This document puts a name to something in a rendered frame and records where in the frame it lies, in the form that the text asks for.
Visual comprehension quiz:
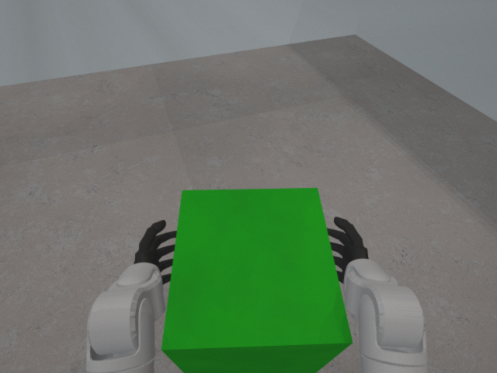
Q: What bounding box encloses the right robot forearm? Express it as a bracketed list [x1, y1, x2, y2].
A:
[343, 259, 428, 373]

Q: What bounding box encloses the left robot hand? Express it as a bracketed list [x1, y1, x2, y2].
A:
[134, 220, 177, 284]

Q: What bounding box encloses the left robot forearm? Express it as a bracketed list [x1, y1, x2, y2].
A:
[86, 263, 165, 373]

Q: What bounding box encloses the carton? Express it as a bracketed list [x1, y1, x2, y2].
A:
[162, 188, 353, 373]

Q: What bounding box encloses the right robot hand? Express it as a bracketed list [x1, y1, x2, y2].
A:
[327, 217, 369, 283]

